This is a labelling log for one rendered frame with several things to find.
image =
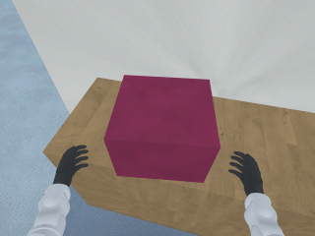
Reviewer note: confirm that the left robot hand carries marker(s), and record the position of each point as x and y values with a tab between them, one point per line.
67	166

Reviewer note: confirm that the left robot forearm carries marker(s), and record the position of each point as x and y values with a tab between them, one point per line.
53	208

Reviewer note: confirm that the carton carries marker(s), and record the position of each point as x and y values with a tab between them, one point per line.
163	128

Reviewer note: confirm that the right robot forearm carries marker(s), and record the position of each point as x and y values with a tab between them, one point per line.
260	216

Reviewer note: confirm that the pedestal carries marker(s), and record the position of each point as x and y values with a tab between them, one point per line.
281	140

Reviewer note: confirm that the right robot hand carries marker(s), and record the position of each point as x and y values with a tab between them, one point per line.
250	176

